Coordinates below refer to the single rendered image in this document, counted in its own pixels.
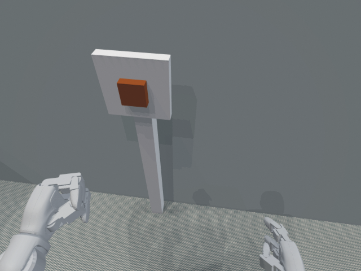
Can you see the robot left forearm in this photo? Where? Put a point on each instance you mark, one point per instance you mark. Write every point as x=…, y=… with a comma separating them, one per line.
x=26, y=252

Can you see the button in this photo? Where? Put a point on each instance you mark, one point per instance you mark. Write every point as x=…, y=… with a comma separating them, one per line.
x=133, y=92

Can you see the right robot hand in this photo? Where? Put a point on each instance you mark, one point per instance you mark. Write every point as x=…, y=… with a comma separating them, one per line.
x=286, y=256

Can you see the left robot hand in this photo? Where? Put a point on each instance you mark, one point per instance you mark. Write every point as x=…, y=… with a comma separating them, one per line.
x=39, y=215

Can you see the panel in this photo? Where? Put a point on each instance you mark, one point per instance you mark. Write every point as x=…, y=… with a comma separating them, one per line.
x=110, y=66

